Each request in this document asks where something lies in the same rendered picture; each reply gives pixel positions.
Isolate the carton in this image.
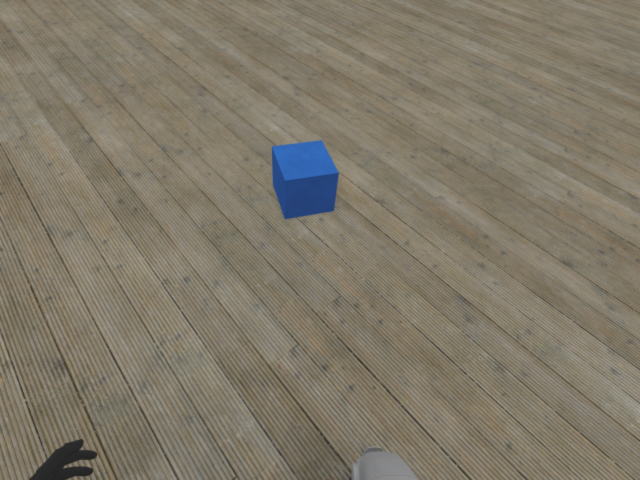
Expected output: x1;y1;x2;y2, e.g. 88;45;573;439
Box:
272;140;339;219

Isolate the right robot shin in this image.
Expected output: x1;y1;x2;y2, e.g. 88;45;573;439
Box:
362;447;383;456

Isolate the robot right thigh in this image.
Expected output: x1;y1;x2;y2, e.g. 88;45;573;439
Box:
351;451;418;480

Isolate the robot left hand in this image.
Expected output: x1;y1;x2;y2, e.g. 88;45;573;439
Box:
29;439;97;480

